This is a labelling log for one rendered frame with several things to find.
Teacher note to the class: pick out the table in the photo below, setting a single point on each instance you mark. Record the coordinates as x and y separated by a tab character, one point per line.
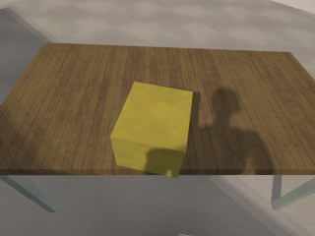
252	113

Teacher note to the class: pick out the carton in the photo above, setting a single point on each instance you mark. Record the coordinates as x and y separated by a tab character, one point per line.
151	132

